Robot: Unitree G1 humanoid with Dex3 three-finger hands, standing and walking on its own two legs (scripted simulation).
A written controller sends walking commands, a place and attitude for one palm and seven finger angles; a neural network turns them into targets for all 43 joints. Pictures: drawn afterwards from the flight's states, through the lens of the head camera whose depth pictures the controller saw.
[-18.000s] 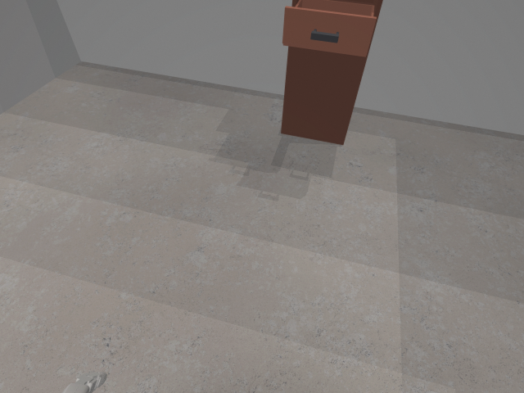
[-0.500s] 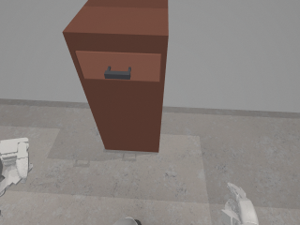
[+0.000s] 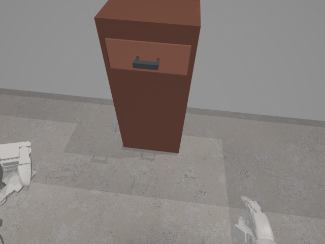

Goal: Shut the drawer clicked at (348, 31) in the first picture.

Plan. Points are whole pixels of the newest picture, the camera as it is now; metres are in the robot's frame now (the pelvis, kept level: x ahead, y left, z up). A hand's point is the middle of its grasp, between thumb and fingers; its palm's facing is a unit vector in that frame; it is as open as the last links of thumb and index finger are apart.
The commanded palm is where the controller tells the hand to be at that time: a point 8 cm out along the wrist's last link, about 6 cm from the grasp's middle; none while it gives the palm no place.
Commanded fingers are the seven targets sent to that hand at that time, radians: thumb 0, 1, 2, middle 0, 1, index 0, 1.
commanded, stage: stop stepping back and stand still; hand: left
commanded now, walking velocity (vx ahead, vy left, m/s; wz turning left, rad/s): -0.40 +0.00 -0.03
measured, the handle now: (146, 62) +0.79 +0.15 +0.00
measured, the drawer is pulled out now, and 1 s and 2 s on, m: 0.00 0.00 0.00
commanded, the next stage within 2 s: let the arm hang, fingers relaxed in 0.86 s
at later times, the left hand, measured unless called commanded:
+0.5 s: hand out of the picture +0.05 +0.23 +0.17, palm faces +0.43 -0.81 -0.40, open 3.2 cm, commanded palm +0.00 +0.27 +0.19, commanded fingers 0.00 0.90 0.90 -1.40 -1.60 -1.40 -1.60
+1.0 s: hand out of the picture +0.04 +0.23 +0.13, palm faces +0.36 -0.82 -0.46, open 3.2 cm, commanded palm none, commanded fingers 0.00 0.90 0.90 -1.28 -1.47 -1.28 -1.47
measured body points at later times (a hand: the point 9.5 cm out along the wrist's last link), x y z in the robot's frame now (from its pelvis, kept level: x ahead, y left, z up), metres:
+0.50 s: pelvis -0.13 -0.01 +0.00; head -0.15 -0.01 +0.45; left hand +0.02 +0.28 +0.19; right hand -0.01 -0.28 -0.09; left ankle -0.14 +0.13 -0.73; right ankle -0.13 -0.13 -0.73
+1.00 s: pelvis -0.15 -0.01 +0.00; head -0.14 -0.01 +0.45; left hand +0.01 +0.28 +0.16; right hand +0.02 -0.25 -0.09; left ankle -0.12 +0.12 -0.73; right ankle -0.12 -0.10 -0.72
